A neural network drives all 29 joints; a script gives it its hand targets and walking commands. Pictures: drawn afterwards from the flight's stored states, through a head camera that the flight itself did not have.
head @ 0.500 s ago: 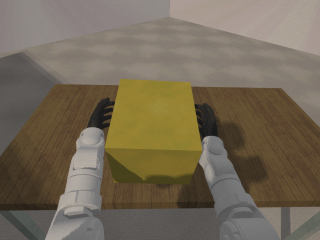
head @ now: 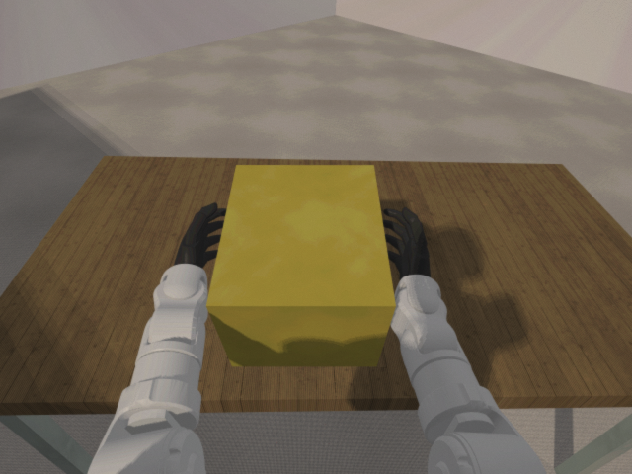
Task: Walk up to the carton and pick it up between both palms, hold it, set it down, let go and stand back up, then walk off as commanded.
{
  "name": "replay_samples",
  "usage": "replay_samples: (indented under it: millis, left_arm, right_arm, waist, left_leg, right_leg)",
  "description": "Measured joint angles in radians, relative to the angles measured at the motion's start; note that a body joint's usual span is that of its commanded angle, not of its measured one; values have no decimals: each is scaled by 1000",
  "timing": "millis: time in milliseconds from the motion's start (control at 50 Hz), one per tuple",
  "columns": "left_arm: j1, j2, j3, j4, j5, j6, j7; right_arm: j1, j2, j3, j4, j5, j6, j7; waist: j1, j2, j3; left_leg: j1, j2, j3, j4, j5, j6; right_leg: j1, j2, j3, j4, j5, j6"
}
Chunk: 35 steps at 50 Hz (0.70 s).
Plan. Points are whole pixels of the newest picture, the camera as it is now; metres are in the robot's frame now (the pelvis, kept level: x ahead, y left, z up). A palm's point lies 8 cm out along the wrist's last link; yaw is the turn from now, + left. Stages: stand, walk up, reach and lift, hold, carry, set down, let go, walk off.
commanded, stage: set down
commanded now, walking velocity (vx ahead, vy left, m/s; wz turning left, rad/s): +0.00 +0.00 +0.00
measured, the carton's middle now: (304, 263) +0.39 +0.02 +0.09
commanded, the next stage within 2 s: none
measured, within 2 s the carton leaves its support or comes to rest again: rests again in 1.70 s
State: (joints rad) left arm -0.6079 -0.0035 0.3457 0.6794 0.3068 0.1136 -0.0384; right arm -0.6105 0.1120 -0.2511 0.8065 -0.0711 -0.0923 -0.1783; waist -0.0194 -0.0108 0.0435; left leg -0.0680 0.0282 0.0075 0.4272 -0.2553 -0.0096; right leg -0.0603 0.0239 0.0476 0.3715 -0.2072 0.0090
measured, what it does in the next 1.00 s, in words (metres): stands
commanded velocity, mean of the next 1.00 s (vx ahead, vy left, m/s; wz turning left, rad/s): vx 0.00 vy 0.00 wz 0.00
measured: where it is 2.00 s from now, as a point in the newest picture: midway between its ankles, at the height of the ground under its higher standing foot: outside the picture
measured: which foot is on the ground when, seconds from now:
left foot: down 0.00-1.00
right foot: down 0.00-1.00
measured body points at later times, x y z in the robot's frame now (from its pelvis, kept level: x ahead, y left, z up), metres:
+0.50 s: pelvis +0.01 +0.00 +0.00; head +0.02 +0.01 +0.45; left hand +0.40 +0.17 +0.07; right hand +0.39 -0.12 +0.07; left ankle -0.01 +0.12 -0.74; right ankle +0.00 -0.13 -0.74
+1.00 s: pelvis +0.03 +0.00 +0.00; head +0.09 +0.01 +0.44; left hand +0.42 +0.16 +0.01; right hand +0.40 -0.13 +0.02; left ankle -0.01 +0.12 -0.74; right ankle +0.00 -0.13 -0.74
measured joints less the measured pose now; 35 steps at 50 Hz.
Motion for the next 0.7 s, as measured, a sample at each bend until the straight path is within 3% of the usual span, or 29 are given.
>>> replay_samples:
  millis: [380,700]
  left_arm:
    - [0,0,52,115,0,-123,-9]
    - [0,0,64,195,-1,-237,5]
  right_arm:
    - [4,47,-103,32,-122,-60,20]
    - [14,52,-144,86,-168,-165,25]
  waist:
    - [0,0,8]
    - [0,0,8]
  left_leg:
    - [-40,-6,0,-2,-2,4]
    - [-105,-6,0,-2,-2,2]
  right_leg:
    - [-40,-6,0,0,-4,0]
    - [-105,-6,0,0,-4,0]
